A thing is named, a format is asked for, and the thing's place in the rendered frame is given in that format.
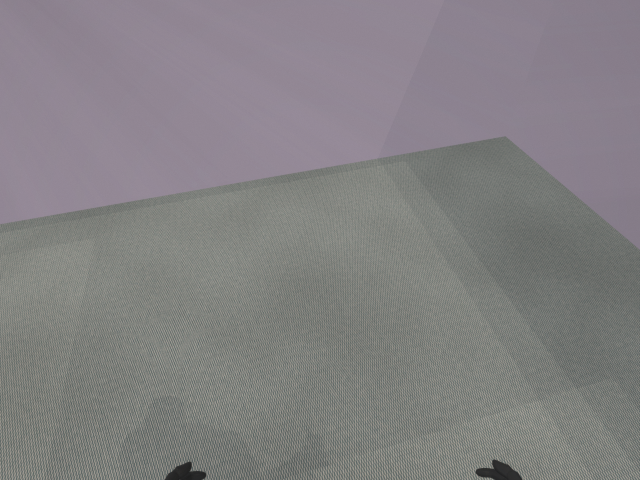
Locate right robot hand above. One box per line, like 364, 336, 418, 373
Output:
476, 460, 522, 480

